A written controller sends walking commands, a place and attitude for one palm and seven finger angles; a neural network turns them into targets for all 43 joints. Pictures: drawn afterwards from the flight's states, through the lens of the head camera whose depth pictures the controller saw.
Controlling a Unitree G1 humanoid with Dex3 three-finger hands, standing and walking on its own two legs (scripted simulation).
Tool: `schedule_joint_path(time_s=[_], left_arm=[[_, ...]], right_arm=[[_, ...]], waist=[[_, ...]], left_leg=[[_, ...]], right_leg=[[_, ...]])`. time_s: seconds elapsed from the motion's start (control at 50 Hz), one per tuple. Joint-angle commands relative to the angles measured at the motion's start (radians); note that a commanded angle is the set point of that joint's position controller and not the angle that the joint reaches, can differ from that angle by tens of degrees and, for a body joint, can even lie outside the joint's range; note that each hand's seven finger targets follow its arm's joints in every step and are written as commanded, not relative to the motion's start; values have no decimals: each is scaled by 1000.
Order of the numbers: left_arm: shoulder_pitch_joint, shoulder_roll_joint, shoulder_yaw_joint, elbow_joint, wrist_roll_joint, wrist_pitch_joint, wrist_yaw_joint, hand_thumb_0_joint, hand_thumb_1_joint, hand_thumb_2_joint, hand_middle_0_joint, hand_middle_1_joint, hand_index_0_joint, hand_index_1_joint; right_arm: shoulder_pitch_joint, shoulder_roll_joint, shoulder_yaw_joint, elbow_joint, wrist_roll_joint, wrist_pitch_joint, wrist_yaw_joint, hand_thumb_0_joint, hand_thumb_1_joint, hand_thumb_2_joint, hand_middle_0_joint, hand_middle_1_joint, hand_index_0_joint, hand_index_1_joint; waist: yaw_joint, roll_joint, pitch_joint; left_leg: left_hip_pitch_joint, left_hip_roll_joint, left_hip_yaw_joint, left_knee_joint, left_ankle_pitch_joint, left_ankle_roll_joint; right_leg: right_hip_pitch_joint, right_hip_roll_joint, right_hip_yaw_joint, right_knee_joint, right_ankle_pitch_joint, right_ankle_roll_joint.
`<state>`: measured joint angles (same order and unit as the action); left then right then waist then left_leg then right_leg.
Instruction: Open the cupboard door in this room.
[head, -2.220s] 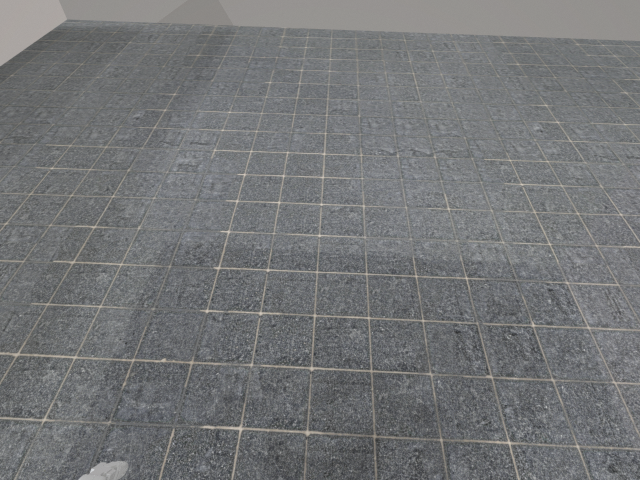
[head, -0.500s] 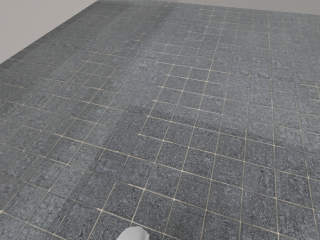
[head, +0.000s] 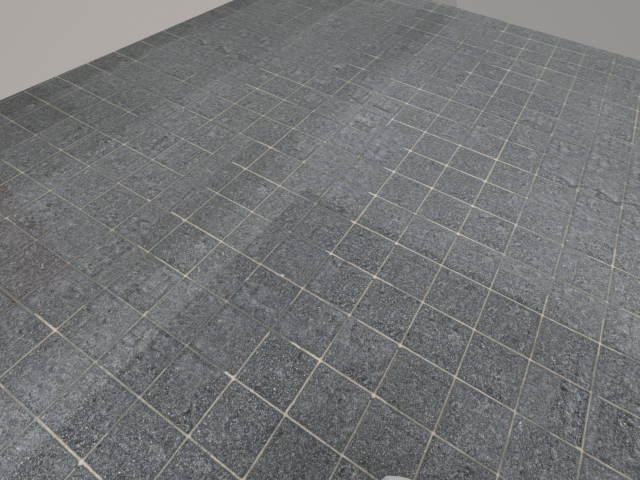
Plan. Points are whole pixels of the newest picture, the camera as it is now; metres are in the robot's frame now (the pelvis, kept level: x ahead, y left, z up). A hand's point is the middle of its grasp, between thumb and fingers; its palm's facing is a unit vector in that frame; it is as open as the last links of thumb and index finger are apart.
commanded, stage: turn or walk to find it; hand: left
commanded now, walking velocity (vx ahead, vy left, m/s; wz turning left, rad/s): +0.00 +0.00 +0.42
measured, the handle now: out of the picture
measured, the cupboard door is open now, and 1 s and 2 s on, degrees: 0 0 0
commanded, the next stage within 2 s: stand and wait in 1.30 s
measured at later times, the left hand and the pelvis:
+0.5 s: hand out of the picture -0.01 +0.19 -0.17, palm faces +0.26 -0.94 -0.23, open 7.4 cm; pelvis -0.03 -0.01 -0.01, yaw +14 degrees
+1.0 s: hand out of the picture -0.05 +0.20 -0.15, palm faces +0.43 -0.86 -0.29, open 7.4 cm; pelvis -0.05 -0.02 -0.01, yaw +25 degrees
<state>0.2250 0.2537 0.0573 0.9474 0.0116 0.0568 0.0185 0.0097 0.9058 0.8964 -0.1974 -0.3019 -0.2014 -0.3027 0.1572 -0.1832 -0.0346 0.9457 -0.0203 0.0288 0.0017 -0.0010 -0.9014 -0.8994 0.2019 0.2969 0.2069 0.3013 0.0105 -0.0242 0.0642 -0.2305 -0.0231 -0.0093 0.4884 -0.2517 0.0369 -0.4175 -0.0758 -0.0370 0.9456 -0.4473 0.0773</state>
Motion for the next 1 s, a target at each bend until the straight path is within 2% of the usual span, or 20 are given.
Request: schedule_joint_path(time_s=[0.0,0.1,0.12,0.14,0.16,0.2,0.24,0.4,0.48,0.5,0.52,0.54,0.56,0.66,0.78,0.88,0.9,0.94,0.96,0.98], left_arm=[[-20,43,14,-93,0,-24,2,0,900,900,-200,-300,-200,-300],[78,60,20,-82,-2,-48,11,0,900,900,-200,-300,-200,-300],[92,117,31,-83,8,-59,18,0,900,900,-200,-300,-200,-300],[96,204,47,-90,20,-64,23,0,900,900,-200,-300,-200,-300],[100,194,49,-98,9,-61,25,0,900,900,-200,-300,-200,-300],[-1,141,35,-117,11,-58,22,0,900,900,-200,-300,-200,-300],[-51,109,22,-129,13,-63,20,0,900,900,-200,-300,-200,-300],[56,165,42,-77,23,-56,19,0,900,900,-200,-300,-200,-300],[35,158,44,-64,10,-43,14,0,900,900,-200,-300,-200,-300],[50,115,39,-82,3,-33,9,0,900,900,-200,-300,-200,-300],[32,47,21,-119,1,-29,3,0,900,900,-200,-300,-200,-300],[-39,64,17,-125,12,-17,11,0,900,900,-200,-300,-200,-300],[-73,58,21,-122,11,-15,10,0,900,900,-200,-300,-200,-300],[2,56,23,-60,5,-20,-8,0,900,900,-200,-300,-200,-300],[-22,34,16,-85,1,-24,-1,0,900,900,-200,-300,-200,-300],[73,41,19,-73,-3,-41,9,0,900,900,-200,-300,-200,-300],[96,69,24,-70,1,-50,13,0,900,900,-200,-300,-200,-300],[95,203,44,-93,19,-57,19,0,900,900,-200,-300,-200,-300],[74,173,49,-95,12,-60,24,0,900,900,-200,-300,-200,-300],[26,146,39,-104,12,-59,23,0,900,900,-200,-300,-200,-300]], right_arm=[[46,-227,-63,-54,-5,-12,-18,0,-900,-900,200,300,200,300],[22,-211,-70,-70,4,-7,-10,0,-900,-900,200,300,200,300],[46,-161,-65,-75,13,-7,-4,0,-900,-900,200,300,200,300],[48,-100,-53,-105,11,-7,0,0,-900,-900,200,300,200,300],[24,-153,-70,-102,-3,10,-4,0,-900,-900,200,300,200,300],[19,-139,-75,-65,-1,25,8,0,-900,-900,200,300,200,300],[74,-128,-70,-38,-4,28,17,0,-900,-900,200,300,200,300],[-13,-93,-45,-53,9,14,16,0,-900,-900,200,300,200,300],[88,-123,-46,-31,9,-3,10,0,-900,-900,200,300,200,300],[119,-197,-61,-30,2,-13,9,0,-900,-900,200,300,200,300],[157,-288,-80,-36,-2,-16,5,0,-900,-900,200,300,200,300],[189,-289,-86,-13,-2,-15,-5,0,-900,-900,200,300,200,300],[158,-276,-80,-17,-3,-16,-14,0,-900,-900,200,300,200,300],[36,-208,-54,-51,1,-25,-22,0,-900,-900,200,300,200,300],[64,-220,-66,-48,-6,-12,-17,0,-900,-900,200,300,200,300],[24,-213,-72,-69,-1,-4,-9,0,-900,-900,200,300,200,300],[25,-188,-70,-75,6,-5,-4,0,-900,-900,200,300,200,300],[7,-118,-62,-119,6,-1,3,0,-900,-900,200,300,200,300],[-5,-155,-74,-111,-6,16,1,0,-900,-900,200,300,200,300],[-8,-151,-77,-92,-3,23,5,0,-900,-900,200,300,200,300]], waist=[[-35,170,-76],[20,119,-122],[23,-30,-128],[28,-299,-93],[48,-269,-96],[0,-136,-15],[-32,-141,-15],[35,-181,-69],[-26,-118,-107],[-39,84,-135],[-56,347,-120],[-94,272,-127],[-76,274,-95],[-22,169,-79],[-46,153,-92],[6,149,-113],[18,83,-125],[36,-264,-77],[34,-296,-76],[9,-199,-24]], left_leg=[[67,246,-266,-141,391,145],[-58,171,-270,-19,311,73],[-203,96,-199,113,123,14],[-364,-50,-27,332,-255,-56],[-321,-8,-72,511,-322,-54],[-324,21,-69,698,-213,-60],[-310,36,-31,726,-131,-79],[-196,48,80,326,-215,-91],[54,48,101,-24,31,-67],[177,187,-85,-103,179,-13],[212,414,-357,-165,467,112],[131,426,-366,-187,360,160],[82,387,-347,-186,290,158],[60,259,-180,-174,311,123],[78,260,-264,-160,302,144],[-38,198,-275,-73,297,94],[-116,152,-248,-6,213,50],[-347,-43,-27,379,-291,-58],[-334,1,-77,533,-303,-55],[-335,11,-77,639,-249,-58]], right_leg=[[12,22,1,-119,1,-6],[283,37,-10,-517,233,-19],[416,-103,125,-618,257,-55],[429,-353,369,-671,360,-165],[297,-404,365,-685,356,-229],[189,-294,239,-677,286,-222],[181,-229,113,-654,299,-195],[308,-268,28,-553,567,-220],[195,-237,-58,-387,521,-123],[39,-153,-116,-228,292,-59],[-151,-39,-133,-21,-174,2],[-126,-38,-34,116,-190,-13],[-157,-40,5,173,-141,-17],[-80,-25,3,87,20,-5],[-1,18,-2,-123,-8,-10],[224,43,-17,-449,163,-23],[332,-3,24,-578,232,-34],[332,-388,364,-699,318,-207],[253,-381,348,-703,328,-235],[203,-327,289,-693,326,-233]])
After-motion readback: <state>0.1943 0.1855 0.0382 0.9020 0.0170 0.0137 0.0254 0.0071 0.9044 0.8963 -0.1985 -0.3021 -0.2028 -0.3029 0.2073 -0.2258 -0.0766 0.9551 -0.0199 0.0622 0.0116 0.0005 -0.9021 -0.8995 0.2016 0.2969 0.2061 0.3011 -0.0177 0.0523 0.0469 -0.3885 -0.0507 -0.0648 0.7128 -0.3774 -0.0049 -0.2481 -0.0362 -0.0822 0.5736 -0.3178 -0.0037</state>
